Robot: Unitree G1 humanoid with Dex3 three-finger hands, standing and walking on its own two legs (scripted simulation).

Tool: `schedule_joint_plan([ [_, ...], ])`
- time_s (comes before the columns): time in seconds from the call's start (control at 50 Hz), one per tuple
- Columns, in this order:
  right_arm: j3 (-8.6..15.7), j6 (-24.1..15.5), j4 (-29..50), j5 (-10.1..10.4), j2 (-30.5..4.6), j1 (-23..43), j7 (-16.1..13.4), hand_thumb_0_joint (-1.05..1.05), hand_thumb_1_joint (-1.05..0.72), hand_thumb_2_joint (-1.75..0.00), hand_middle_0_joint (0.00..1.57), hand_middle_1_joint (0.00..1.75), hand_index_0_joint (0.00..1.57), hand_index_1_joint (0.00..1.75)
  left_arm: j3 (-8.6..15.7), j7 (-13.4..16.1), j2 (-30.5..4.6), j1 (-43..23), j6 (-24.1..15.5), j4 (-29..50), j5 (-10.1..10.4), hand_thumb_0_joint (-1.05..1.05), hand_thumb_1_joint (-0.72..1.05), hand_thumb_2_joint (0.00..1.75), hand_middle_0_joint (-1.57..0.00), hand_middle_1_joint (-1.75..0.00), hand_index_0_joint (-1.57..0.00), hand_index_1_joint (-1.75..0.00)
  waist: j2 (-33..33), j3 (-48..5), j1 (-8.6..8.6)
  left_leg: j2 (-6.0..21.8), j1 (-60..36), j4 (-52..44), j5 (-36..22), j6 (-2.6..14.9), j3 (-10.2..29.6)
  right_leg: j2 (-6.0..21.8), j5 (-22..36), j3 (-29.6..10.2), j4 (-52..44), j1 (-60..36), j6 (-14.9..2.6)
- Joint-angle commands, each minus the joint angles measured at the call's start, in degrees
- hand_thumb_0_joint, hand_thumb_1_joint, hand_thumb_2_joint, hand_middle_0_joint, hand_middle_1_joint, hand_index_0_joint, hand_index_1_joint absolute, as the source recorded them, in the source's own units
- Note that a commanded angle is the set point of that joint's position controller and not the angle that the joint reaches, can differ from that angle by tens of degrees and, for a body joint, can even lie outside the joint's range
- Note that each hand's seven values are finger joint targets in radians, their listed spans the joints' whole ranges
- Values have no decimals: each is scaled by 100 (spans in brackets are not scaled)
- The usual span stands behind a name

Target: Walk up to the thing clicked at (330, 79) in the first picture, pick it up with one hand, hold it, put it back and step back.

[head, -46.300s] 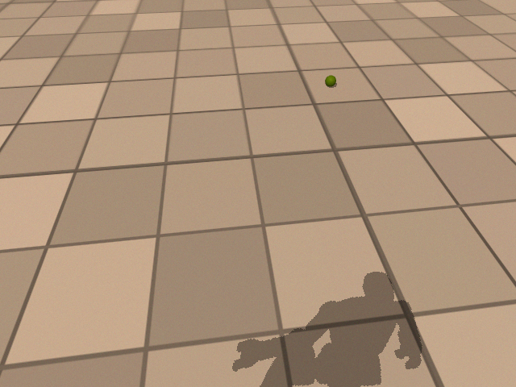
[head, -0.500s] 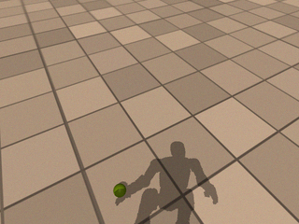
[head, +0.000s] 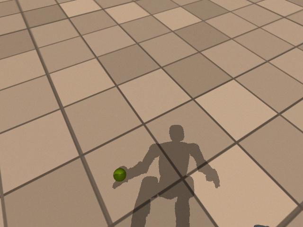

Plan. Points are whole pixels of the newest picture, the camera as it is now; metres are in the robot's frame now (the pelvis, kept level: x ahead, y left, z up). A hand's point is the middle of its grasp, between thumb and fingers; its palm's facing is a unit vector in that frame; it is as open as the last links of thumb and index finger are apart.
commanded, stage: step back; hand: left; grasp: from above
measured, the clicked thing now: (119, 174) +0.50 +0.21 -0.73
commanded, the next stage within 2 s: none
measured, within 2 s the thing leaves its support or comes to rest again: neither
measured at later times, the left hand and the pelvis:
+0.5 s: hand out of the picture +0.03 +0.29 -0.17, palm faces -0.13 -0.92 -0.36, open 7.3 cm; pelvis -0.09 +0.03 -0.01, yaw -6 degrees
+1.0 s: hand out of the picture -0.08 +0.27 -0.15, palm faces -0.05 -0.92 -0.38, open 7.4 cm; pelvis -0.24 +0.01 -0.02, yaw -2 degrees
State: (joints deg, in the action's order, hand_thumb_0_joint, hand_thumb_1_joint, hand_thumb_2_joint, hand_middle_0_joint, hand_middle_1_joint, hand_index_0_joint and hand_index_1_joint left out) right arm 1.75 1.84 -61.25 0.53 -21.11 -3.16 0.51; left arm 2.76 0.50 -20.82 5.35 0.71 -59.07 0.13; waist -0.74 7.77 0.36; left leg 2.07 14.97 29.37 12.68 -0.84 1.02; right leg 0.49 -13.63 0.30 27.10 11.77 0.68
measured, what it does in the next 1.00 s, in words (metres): walks backwards: right foot, then left foot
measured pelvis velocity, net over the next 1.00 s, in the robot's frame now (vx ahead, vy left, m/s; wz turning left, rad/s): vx -0.24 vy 0.01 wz -0.04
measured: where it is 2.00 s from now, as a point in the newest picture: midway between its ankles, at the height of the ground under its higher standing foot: outside the picture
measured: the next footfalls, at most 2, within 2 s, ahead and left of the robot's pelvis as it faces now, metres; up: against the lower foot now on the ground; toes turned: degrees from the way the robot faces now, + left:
right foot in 0.60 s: -0.12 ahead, -0.11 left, +0.00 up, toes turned -4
left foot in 0.98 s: -0.21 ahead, +0.12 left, +0.00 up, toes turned -5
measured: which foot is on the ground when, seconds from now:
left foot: down 0.00-0.64, up 0.66-0.96, down 0.98-1.00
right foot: down 0.00-0.16, up 0.18-0.58, down 0.60-1.00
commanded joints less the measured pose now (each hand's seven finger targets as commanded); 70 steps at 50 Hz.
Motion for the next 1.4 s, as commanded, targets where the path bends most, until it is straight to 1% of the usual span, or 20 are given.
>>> schedule_joint_plan([
  [0.0, 330, 5, 509, -44, -1138, -191, -55, 0, -90, -90, 20, 30, 20, 30, 363, 128, -1587, -72, -32, 688, -37, 0, 90, 90, -20, -30, -20, -30, 621, -1195, 31, -201, -421, 1072, -679, 333, 40, 1253, 2042, -1143, -302, 282, -1034],
  [0.08, 416, 73, 538, -102, -1076, -951, 31, 0, -90, -90, 20, 30, 20, 30, 381, 124, -1688, -712, 23, 1132, -166, 0, 90, 90, -20, -30, -20, -30, 1288, -1086, 338, -315, -713, 1656, 1107, 395, 129, 1685, 1582, -1307, -99, 1221, -1290],
  [0.12, 486, -23, 647, -142, -1470, -1007, 16, 0, -90, -90, 20, 30, 20, 30, 305, 147, -1322, -687, 89, 1264, -104, 0, 90, 90, -20, -30, -20, -30, -229, -944, 436, 785, -270, -304, -1676, 800, 1286, 250, 364, -323, 1747, 1085, -475],
  [0.14, 565, -96, 662, -174, -1836, -959, -14, 0, -90, -90, 20, 30, 20, 30, 272, 188, -962, -551, 133, 1256, -89, 0, 90, 90, -20, -30, -20, -30, -1131, -806, 340, 1551, -611, -1006, -2985, 926, 2563, -751, -2048, -452, 2587, 1729, -244],
  [0.16, 590, -144, 744, -236, -1891, -925, -58, 0, -90, -90, 20, 30, 20, 30, 304, 234, -1062, -221, 190, 1192, -127, 0, 90, 90, -20, -30, -20, -30, -689, -901, 187, 1750, -752, -872, -3321, 1068, 2665, -715, -2414, -1090, 3252, 1763, -241],
  [0.28, 495, -194, 1294, -263, -1439, -13, -212, 0, -90, -90, 20, 30, 20, 30, 367, 187, -1210, 514, 236, 1033, -85, 0, 90, 90, -20, -30, -20, -30, -775, -964, -255, 1109, -648, -559, -2469, 1195, 1293, -682, -1368, -1262, 4448, 1695, -147],
  [0.46, 576, -173, 1428, -210, -1491, -798, -237, 0, -90, -90, 20, 30, 20, 30, 456, 89, -1135, 316, 109, 1439, -124, 0, 90, 90, -20, -30, -20, -30, -697, -1187, 239, 1446, -1472, -210, -2253, 1600, 1223, -271, -1623, -762, 2531, 1526, 136],
  [0.56, 558, -37, 1649, -163, -1605, -135, -166, 0, -90, -90, 20, 30, 20, 30, 511, 0, -1039, 1420, 72, 968, -171, 0, 90, 90, -20, -30, -20, -30, -865, -1345, -276, 1134, -16, 215, -886, 1032, 743, -167, -137, -125, 87, -301, -166],
  [0.6, 435, 5, 1682, -89, -1205, -253, -140, 0, -90, -90, 20, 30, 20, 30, 675, 2, -1573, 1286, 20, 1114, -298, 0, 90, 90, -20, -30, -20, -30, 648, -1013, -210, 148, 1444, 1343, 864, 323, 315, 841, -150, -2144, -499, -551, -670],
  [0.64, 538, 46, 1612, -117, -1292, -143, -253, 0, -90, -90, 20, 30, 20, 30, 777, 40, -2250, 266, 13, 1602, -309, 0, 90, 90, -20, -30, -20, -30, 1654, -327, -280, -619, 1013, 3798, 2293, -19, 715, 2387, -423, -3737, -1334, 1697, -1967],
  [0.72, 419, -2, 1233, -4, -1160, -850, -227, 0, -90, -90, 20, 30, 20, 30, 585, 88, -1349, -410, -11, 1801, -235, 0, 90, 90, -20, -30, -20, -30, 969, -289, 250, -1011, 1192, 4056, 1302, 43, 825, 931, 1106, -1240, -563, 984, -974],
  [0.88, 303, -162, 1493, -98, -1049, -788, -256, 0, -90, -90, 20, 30, 20, 30, 549, 144, -1234, 629, 102, 1808, -207, 0, 90, 90, -20, -30, -20, -30, 1166, -1279, -353, -364, 1073, 984, 1620, 12, 211, 1294, 2789, -1423, 390, -1410, -1255],
  [0.96, 473, -208, 1302, -237, -1338, -1288, -221, 0, -90, -90, 20, 30, 20, 30, 432, 72, -1212, 321, 223, 1979, -98, 0, 90, 90, -20, -30, -20, -30, 405, -1370, -59, 215, -595, -791, -644, 355, 814, 765, 1248, -1033, 1107, 163, -580],
  [1.02, 662, -211, 1572, -311, -2180, -635, -187, 0, -90, -90, 20, 30, 20, 30, 556, 152, -1305, -300, 207, 2036, -171, 0, 90, 90, -20, -30, -20, -30, -1229, -702, 251, 2261, 537, -1153, -1758, 2007, 3185, -385, -2365, -1021, 3916, 1172, -98],
  [1.1, 436, -224, 1680, -259, -1384, -297, -228, 0, -90, -90, 20, 30, 20, 30, 548, 73, -1170, 400, 186, 1683, -56, 0, 90, 90, -20, -30, -20, -30, -562, -690, -221, 1032, -232, -490, -2613, 1244, 1138, -739, -1508, -1088, 4474, 1621, -160],
  [1.2, 470, -137, 1691, -224, -1360, -738, -217, 0, -90, -90, 20, 30, 20, 30, 467, 86, -1012, 360, 60, 1712, -117, 0, 90, 90, -20, -30, -20, -30, -883, -963, 137, 1065, -1382, -34, -2829, 1541, 1110, -441, -1677, -647, 2698, 1607, 143],
  [1.32, 451, 90, 1865, -82, -1409, -239, -150, 0, -90, -90, 20, 30, 20, 30, 510, 102, -1208, 1104, -63, 1184, -226, 0, 90, 90, -20, -30, -20, -30, -822, -1370, -160, 573, 44, 777, -1172, 796, 845, -170, 533, -311, -485, -547, -174],
  [1.34, 396, 88, 1922, -51, -1189, -297, -143, 0, -90, -90, 20, 30, 20, 30, 619, 79, -1574, 1098, -78, 1223, -292, 0, 90, 90, -20, -30, -20, -30, 169, -1219, -159, -82, 1189, 1415, 132, 429, 766, 640, 496, -1632, -407, -804, -473],
  [1.36, 379, 99, 2004, -51, -1040, -159, -211, 0, -90, -90, 20, 30, 20, 30, 736, 50, -2141, 752, -36, 1395, -246, 0, 90, 90, -20, -30, -20, -30, 1431, -984, -342, -864, 1360, 2770, 2056, 159, 488, 1972, 251, -2896, -908, 377, -1453],
  [1.38, 519, 135, 1946, -81, -1306, -181, -266, 0, -90, -90, 20, 30, 20, 30, 766, 88, -2381, 273, -56, 1611, -266, 0, 90, 90, -20, -30, -20, -30, 1710, -535, -327, -508, 936, 3844, 2312, 58, 912, 2542, -29, -3643, -1266, 1698, -1894],
])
